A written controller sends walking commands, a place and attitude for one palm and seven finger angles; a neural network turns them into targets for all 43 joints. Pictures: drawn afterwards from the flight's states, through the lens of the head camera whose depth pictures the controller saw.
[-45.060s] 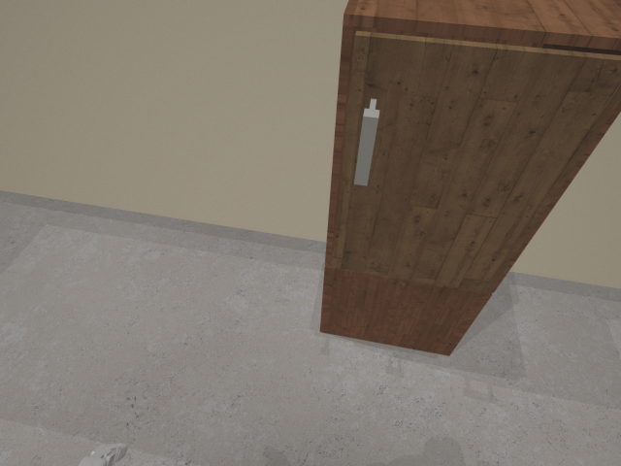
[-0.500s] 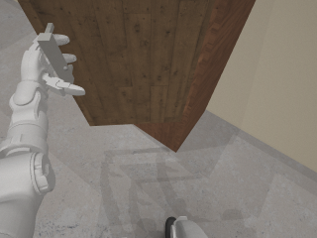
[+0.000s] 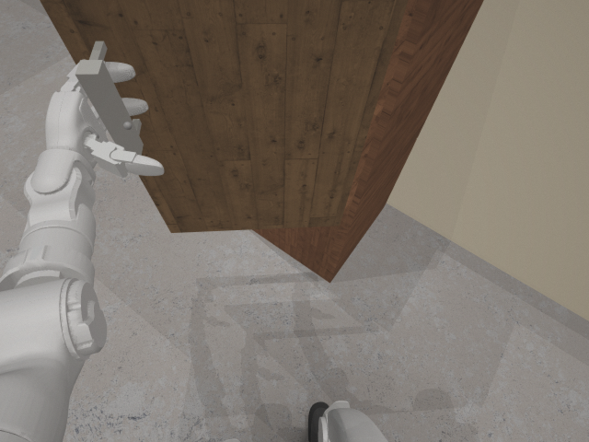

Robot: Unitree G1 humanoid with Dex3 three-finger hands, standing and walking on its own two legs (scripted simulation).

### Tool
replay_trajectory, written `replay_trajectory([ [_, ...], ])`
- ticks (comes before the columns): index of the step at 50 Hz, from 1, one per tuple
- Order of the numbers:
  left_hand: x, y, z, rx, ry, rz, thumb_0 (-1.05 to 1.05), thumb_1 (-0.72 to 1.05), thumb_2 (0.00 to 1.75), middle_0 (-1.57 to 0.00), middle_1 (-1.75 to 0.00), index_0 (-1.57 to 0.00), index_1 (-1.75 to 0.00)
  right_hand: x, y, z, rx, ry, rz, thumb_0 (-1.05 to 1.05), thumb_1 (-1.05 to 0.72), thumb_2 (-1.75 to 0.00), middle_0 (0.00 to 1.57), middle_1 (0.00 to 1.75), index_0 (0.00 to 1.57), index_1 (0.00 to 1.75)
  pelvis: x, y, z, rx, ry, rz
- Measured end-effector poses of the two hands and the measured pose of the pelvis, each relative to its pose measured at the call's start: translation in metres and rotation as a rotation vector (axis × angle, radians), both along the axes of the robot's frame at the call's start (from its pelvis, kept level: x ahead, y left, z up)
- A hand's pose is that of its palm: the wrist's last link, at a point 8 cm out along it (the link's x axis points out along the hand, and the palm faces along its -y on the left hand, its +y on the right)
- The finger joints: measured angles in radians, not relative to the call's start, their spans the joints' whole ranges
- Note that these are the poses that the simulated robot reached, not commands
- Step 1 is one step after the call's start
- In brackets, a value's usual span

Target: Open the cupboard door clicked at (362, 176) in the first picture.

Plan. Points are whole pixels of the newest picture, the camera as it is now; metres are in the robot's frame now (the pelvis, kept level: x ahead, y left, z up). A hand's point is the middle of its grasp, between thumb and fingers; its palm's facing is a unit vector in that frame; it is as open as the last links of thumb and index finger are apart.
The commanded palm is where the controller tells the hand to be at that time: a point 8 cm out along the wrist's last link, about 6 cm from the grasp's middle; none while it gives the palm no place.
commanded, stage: close the thumb around the handle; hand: left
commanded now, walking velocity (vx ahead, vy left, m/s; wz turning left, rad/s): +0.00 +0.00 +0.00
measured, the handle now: (117, 102) +0.55 +0.21 +0.11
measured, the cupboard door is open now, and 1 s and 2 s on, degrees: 40 40 76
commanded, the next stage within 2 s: pull the door open along its arc in 0.78 s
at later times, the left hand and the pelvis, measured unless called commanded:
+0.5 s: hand (122, 125) +0.50 +0.19 +0.11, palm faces -0.03 -1.00 -0.01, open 9.1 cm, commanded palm +0.47 +0.24 +0.11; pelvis +0.00 +0.01 +0.00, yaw +0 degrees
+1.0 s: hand (128, 125) +0.50 +0.18 +0.12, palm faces -0.01 -1.00 -0.02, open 5.9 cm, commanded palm +0.46 +0.23 +0.11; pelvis +0.00 +0.01 +0.00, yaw +0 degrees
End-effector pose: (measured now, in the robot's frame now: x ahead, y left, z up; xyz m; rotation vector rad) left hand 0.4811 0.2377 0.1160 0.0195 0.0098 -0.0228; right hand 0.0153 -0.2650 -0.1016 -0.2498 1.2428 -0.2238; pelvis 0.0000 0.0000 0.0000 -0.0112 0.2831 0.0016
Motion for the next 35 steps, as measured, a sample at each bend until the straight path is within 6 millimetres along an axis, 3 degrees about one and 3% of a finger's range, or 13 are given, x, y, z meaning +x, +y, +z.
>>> replay_trajectory([
  [8,0.001,0.004,-0.001,0.004,-0.004,-0.001,-0.02,-0.48,0.31,-0.31,-1.2,-0.31,-1.21,-0.005,0.002,0.0,-0.004,0.014,-0.008,0.01,-0.91,-0.9,0.2,0.3,0.2,0.3,0.001,0.003,0.0,-0.002,0.007,-0.003],
  [13,0.002,0.006,-0.002,-0.007,-0.002,-0.001,-0.02,-0.36,0.36,-0.32,-1.22,-0.32,-1.22,-0.007,0.004,0.001,-0.002,0.025,-0.011,0.01,-0.91,-0.9,0.2,0.3,0.2,0.3,0.001,0.004,0.0,-0.004,0.008,-0.004],
  [35,0.001,0.0,0.0,-0.001,-0.018,-0.015,0.0,0.69,0.82,-0.38,-1.33,-0.38,-1.33,0.0,0.014,-0.001,0.013,0.016,-0.006,0.01,-0.91,-0.9,0.2,0.3,0.2,0.3,0.007,0.01,0.0,-0.011,0.005,0.001],
])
